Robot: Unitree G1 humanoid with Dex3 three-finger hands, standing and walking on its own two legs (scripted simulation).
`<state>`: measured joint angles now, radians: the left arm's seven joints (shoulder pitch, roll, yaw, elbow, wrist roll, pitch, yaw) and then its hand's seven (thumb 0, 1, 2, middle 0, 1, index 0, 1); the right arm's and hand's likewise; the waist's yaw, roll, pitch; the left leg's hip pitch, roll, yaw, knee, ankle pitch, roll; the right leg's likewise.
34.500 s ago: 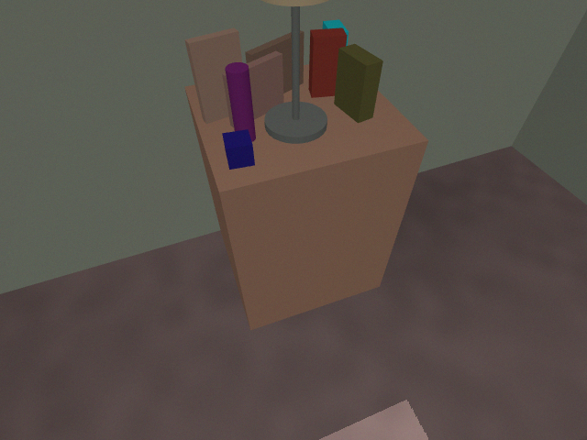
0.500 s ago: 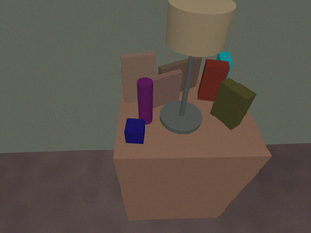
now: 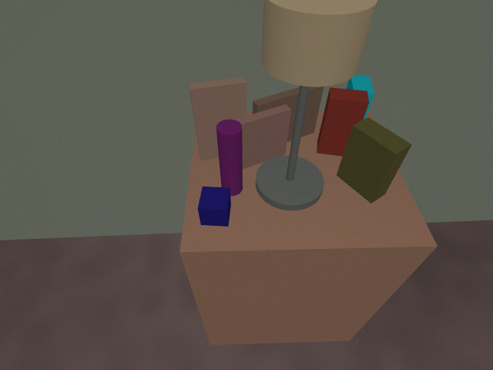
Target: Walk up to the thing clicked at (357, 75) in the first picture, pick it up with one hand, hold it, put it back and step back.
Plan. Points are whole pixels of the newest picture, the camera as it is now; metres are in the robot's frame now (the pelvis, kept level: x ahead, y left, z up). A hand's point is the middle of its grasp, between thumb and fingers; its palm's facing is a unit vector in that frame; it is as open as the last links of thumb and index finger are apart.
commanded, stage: home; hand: right
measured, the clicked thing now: (369, 161) +0.54 -0.26 +0.00
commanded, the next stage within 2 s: stand in 0.68 s
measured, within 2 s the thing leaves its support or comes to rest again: neither
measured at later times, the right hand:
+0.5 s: hand out of the picture +0.08 -0.26 -0.15, palm faces -0.04 +0.93 -0.36, open 17.6 cm
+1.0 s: hand out of the picture +0.09 -0.26 -0.15, palm faces -0.03 +0.93 -0.36, open 15.4 cm
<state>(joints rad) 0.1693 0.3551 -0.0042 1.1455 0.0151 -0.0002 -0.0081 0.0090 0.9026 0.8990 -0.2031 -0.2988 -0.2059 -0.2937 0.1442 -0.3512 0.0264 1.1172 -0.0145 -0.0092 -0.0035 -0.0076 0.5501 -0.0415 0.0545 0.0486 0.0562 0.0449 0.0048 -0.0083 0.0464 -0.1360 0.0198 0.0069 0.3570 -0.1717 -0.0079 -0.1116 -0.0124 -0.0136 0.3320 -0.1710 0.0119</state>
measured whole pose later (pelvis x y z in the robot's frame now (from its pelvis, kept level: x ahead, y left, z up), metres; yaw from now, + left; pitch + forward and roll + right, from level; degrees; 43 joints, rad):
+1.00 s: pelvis +0.02 -0.01 +0.00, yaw +0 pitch -2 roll +0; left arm 0.11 0.35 0.00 1.14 0.01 0.00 0.00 0.01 0.90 0.90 -0.20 -0.30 -0.21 -0.30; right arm 0.12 -0.35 0.01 1.13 -0.02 -0.01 -0.01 -0.01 0.29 -0.32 0.15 0.21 0.16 0.20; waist 0.00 0.00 0.04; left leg -0.10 0.03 0.01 0.31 -0.18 -0.02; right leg -0.08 -0.01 -0.01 0.30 -0.18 0.00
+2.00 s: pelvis +0.02 -0.01 +0.00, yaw -1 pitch -2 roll +0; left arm 0.12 0.35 0.00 1.13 0.01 -0.01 0.00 0.01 0.91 0.90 -0.20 -0.30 -0.21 -0.30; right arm 0.13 -0.34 0.01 1.13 -0.02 -0.01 0.00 0.00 -0.90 -0.89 0.20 0.30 0.20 0.30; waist 0.00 0.00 0.05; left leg -0.09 0.03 0.02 0.31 -0.18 -0.02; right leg -0.08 0.00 0.00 0.30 -0.18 0.00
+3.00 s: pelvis +0.02 -0.01 +0.00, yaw -1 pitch -2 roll +0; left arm 0.12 0.35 0.00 1.12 0.01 -0.01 0.00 0.01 0.91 0.90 -0.20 -0.30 -0.21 -0.30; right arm 0.12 -0.34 0.00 1.13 -0.02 0.00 0.00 0.00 -0.90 -0.89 0.20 0.30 0.20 0.30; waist 0.00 0.00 0.05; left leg -0.09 0.04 0.03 0.30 -0.18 -0.02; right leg -0.08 0.00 0.01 0.30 -0.19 0.00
